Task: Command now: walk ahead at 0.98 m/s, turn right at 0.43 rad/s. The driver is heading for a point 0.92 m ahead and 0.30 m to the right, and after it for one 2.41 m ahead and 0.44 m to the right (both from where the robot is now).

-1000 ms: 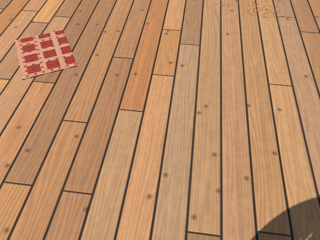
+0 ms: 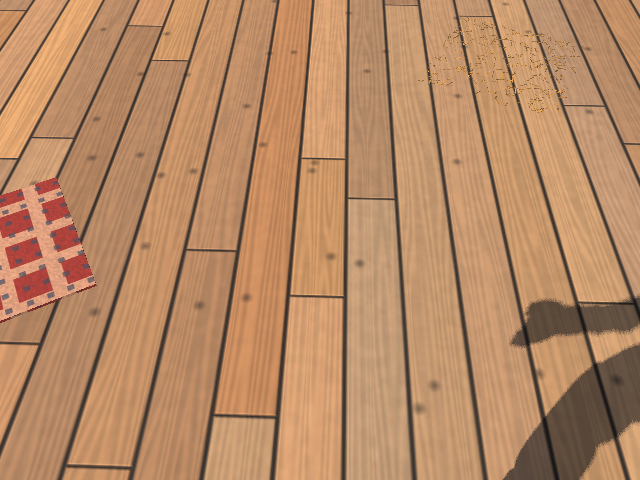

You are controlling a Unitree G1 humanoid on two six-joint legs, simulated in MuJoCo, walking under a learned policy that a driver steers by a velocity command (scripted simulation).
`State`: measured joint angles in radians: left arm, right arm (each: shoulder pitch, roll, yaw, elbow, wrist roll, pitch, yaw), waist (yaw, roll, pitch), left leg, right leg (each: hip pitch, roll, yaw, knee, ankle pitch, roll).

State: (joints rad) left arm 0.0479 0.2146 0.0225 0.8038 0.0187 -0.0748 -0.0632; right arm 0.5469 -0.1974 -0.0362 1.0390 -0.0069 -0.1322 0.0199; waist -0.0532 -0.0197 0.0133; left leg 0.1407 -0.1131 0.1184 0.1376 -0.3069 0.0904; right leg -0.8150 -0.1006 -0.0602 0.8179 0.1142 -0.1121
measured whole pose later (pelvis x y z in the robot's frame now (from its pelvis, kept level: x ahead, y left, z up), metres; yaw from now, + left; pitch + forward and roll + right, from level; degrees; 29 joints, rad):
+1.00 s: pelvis +0.89 -0.23 -0.02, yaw -45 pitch +2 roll +1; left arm -0.10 0.26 -0.01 0.60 0.05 -0.05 -0.08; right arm 0.58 -0.25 -0.01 0.98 -0.02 -0.09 0.00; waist -0.10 -0.02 0.03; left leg 0.25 0.05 0.24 0.26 -0.43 -0.04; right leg -0.61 0.03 -0.08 0.63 -0.11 -0.18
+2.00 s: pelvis +1.65 -0.70 -0.01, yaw +5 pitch +2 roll -1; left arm 0.05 0.26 0.01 0.60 0.03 -0.08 0.02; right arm 0.32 -0.35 -0.08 0.72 0.04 0.00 -0.01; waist -0.07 0.02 0.10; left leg -0.38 -0.07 -0.14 1.37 -0.49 -0.03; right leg -0.46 -0.03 -0.05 0.57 -0.14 0.03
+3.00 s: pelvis +1.87 -0.70 +0.01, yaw +47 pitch +1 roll +0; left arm 0.18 0.24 0.05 0.73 0.00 0.02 0.01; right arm 0.18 -0.28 -0.06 0.62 0.01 0.05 -0.02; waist 0.03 0.02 0.03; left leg -0.34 -0.01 -0.09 0.77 -0.45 -0.08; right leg -0.29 -0.01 0.01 0.49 -0.22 -0.01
